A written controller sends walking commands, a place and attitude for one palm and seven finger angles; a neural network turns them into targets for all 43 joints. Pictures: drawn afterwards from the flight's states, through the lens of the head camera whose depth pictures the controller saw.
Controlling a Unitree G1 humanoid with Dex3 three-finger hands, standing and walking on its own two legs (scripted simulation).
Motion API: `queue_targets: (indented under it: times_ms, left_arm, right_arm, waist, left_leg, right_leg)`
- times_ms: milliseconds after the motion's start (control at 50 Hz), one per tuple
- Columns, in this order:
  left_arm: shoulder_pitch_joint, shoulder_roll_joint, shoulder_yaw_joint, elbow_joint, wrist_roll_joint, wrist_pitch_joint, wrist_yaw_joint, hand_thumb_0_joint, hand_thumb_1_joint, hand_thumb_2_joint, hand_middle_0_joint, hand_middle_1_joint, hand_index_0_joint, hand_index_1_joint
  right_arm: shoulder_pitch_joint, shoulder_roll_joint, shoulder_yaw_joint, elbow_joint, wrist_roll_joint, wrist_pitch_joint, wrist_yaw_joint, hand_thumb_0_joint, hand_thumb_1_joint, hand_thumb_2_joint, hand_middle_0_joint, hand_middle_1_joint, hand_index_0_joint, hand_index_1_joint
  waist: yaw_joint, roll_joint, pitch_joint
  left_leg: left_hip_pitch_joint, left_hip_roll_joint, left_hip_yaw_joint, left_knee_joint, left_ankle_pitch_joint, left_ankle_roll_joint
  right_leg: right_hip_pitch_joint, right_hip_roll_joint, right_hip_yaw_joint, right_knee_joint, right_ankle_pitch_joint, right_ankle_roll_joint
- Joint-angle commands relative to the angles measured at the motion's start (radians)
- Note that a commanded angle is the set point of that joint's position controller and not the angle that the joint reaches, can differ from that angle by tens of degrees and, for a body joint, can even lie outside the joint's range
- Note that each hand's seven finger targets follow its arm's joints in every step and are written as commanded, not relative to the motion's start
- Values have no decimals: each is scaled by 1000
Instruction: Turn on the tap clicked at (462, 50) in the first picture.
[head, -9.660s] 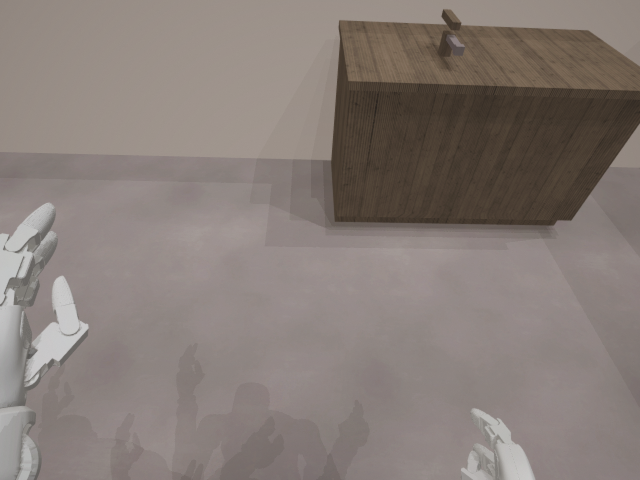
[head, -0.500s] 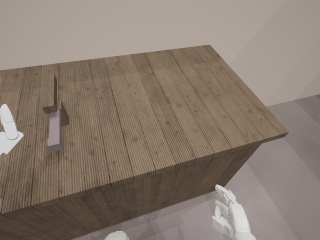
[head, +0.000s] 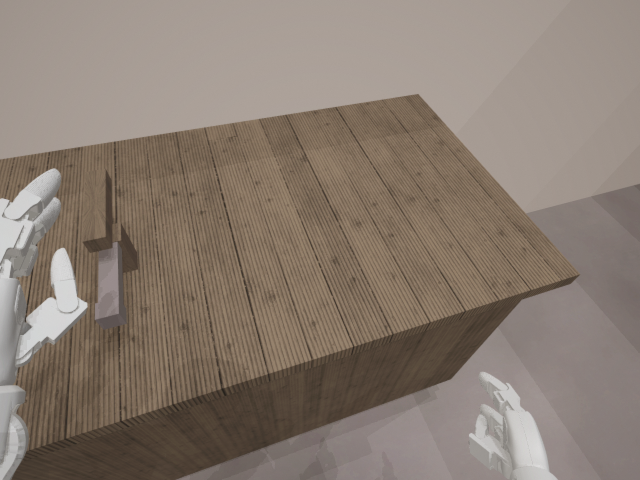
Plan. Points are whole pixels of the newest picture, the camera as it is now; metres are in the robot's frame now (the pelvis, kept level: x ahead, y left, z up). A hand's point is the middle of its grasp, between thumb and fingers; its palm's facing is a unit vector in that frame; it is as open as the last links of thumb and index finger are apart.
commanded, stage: come to a stop and stand still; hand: left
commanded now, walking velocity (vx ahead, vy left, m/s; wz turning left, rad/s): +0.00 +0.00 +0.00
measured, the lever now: (111, 313) +0.30 +0.30 +0.01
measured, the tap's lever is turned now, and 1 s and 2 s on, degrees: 0 0 0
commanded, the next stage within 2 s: look again from close up in 1.18 s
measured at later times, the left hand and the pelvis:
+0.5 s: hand out of the picture +0.20 +0.32 +0.19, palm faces +0.45 -0.82 -0.35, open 7.4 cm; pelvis -0.02 +0.06 +0.00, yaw +1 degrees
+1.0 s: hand out of the picture +0.22 +0.30 +0.17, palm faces +0.37 -0.85 -0.38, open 7.4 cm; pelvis +0.01 +0.05 +0.00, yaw +1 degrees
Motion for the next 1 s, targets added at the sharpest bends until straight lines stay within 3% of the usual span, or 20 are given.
queue_targets:
  times_ms: [0,20,40,80,100,120,180,200,220,300,320,400,440,540,600,720,740,820,840,980]
  left_arm:
    - [-140,276,303,152,-27,-147,0,0,900,900,-200,-300,-200,-300]
    - [-38,103,170,224,-45,-131,-4,0,900,900,-200,-300,-200,-300]
    - [-85,120,144,84,-51,-145,-12,0,900,900,-200,-300,-200,-300]
    - [-47,88,74,-5,-59,-157,-17,0,900,900,-200,-300,-200,-300]
    - [-25,80,48,-11,-55,-149,-16,0,900,900,-200,-300,-200,-300]
    - [21,50,20,-11,-59,-140,-11,0,900,900,-200,-300,-200,-300]
    - [-81,144,84,-68,-41,-152,-1,0,900,900,-200,-300,-200,-300]
    - [-110,168,107,-79,-35,-158,3,0,900,900,-200,-300,-200,-300]
    - [-156,235,168,-123,-28,-162,14,0,900,900,-200,-300,-200,-300]
    - [-252,199,166,-159,-9,-198,19,0,900,900,-200,-300,-200,-300]
    - [-268,224,191,-190,-1,-203,22,0,900,900,-200,-300,-200,-300]
    - [-189,147,131,-192,0,-217,10,0,900,900,-200,-300,-200,-300]
    - [-106,92,92,-141,1,-206,2,0,900,900,-200,-300,-200,-300]
    - [-68,72,82,-44,5,-179,-1,0,900,900,-200,-300,-200,-300]
    - [-120,110,110,-50,6,-175,1,0,900,900,-200,-300,-200,-300]
    - [-174,146,122,-181,2,-172,10,0,900,900,-200,-300,-200,-300]
    - [-162,113,94,-176,-4,-175,7,0,900,900,-200,-300,-200,-300]
    - [-95,141,128,-195,-2,-168,19,0,900,900,-200,-300,-200,-300]
    - [-78,111,104,-176,-9,-168,15,0,900,900,-200,-300,-200,-300]
    - [-28,117,127,-87,-21,-144,11,0,900,900,-200,-300,-200,-300]
  right_arm:
    - [3,-86,-51,-132,13,-73,6,0,-900,-900,200,300,200,300]
    - [-5,-100,-53,-122,33,-66,24,0,-900,-900,200,300,200,300]
    - [5,-120,-53,-132,28,-63,28,0,-900,-900,200,300,200,300]
    - [-12,-125,-44,-136,28,-73,48,0,-900,-900,200,300,200,300]
    - [-22,-119,-43,-138,31,-78,51,0,-900,-900,200,300,200,300]
    - [-57,-104,-34,-135,39,-81,51,0,-900,-900,200,300,200,300]
    - [-42,-111,-26,-143,25,-89,33,0,-900,-900,200,300,200,300]
    - [-48,-111,-23,-147,24,-92,26,0,-900,-900,200,300,200,300]
    - [-77,-112,-15,-139,25,-89,18,0,-900,-900,200,300,200,300]
    - [-57,-107,-11,-140,19,-111,6,0,-900,-900,200,300,200,300]
    - [-78,-100,-4,-136,19,-118,8,0,-900,-900,200,300,200,300]
    - [-30,-99,-12,-125,13,-147,31,0,-900,-900,200,300,200,300]
    - [-23,-102,-8,-112,11,-144,43,0,-900,-900,200,300,200,300]
    - [-10,-111,-11,-97,11,-116,49,0,-900,-900,200,300,200,300]
    - [-20,-104,-14,-107,12,-105,37,0,-900,-900,200,300,200,300]
    - [-71,-96,-6,-126,16,-94,24,0,-900,-900,200,300,200,300]
    - [-59,-103,-6,-123,8,-91,24,0,-900,-900,200,300,200,300]
    - [-68,-99,-12,-128,16,-88,23,0,-900,-900,200,300,200,300]
    - [-51,-106,-11,-124,8,-80,23,0,-900,-900,200,300,200,300]
    - [-43,-110,-22,-131,19,-52,15,0,-900,-900,200,300,200,300]
  waist:
    - [58,-41,-164]
    - [37,110,-211]
    - [34,142,-236]
    - [42,90,-214]
    - [43,11,-182]
    - [41,2,-165]
    - [28,-136,-100]
    - [24,-134,-75]
    - [23,-79,-47]
    - [19,195,-94]
    - [25,260,-110]
    - [24,208,-172]
    - [22,170,-156]
    - [13,66,-111]
    - [10,34,-120]
    - [9,106,-171]
    - [9,115,-180]
    - [13,132,-187]
    - [12,127,-184]
    - [8,53,-164]
  left_leg:
    - [39,-61,19,74,110,30]
    - [110,-38,26,25,158,37]
    - [129,-29,11,-8,174,50]
    - [140,-7,-20,-36,177,57]
    - [136,-11,-17,-37,123,59]
    - [153,-3,-14,-54,86,62]
    - [113,-24,-44,-84,-103,52]
    - [116,-27,-49,-88,-140,53]
    - [120,-16,-60,-120,-159,53]
    - [-50,55,-151,-265,-379,92]
    - [-73,71,-165,-287,-398,96]
    - [-16,61,-149,-225,-274,85]
    - [-28,67,-157,-243,-292,76]
    - [-10,54,-143,-228,-183,51]
    - [37,45,-122,-196,-131,46]
    - [108,9,-87,-143,-6,52]
    - [104,8,-89,-146,-6,54]
    - [121,10,-89,-133,49,49]
    - [109,8,-89,-135,62,50]
    - [118,17,-81,-124,104,46]
  right_leg:
    - [53,-230,268,-115,559,51]
    - [100,-233,217,-46,556,25]
    - [87,-199,169,-29,436,48]
    - [45,-160,144,-63,243,75]
    - [15,-152,145,-93,170,83]
    - [-9,-145,124,-97,119,68]
    - [-92,-146,142,-178,-172,37]
    - [-134,-145,151,-197,-246,34]
    - [-158,-130,133,-187,-267,36]
    - [61,-89,75,-1,-114,42]
    - [107,-80,47,47,-64,46]
    - [129,-99,45,21,11,37]
    - [112,-93,33,12,-6,40]
    - [57,-89,37,-46,25,47]
    - [40,-107,63,-80,40,42]
    - [66,-119,72,-101,123,35]
    - [74,-116,65,-100,122,35]
    - [81,-121,68,-91,153,31]
    - [84,-118,58,-95,161,33]
    - [68,-129,73,-112,195,36]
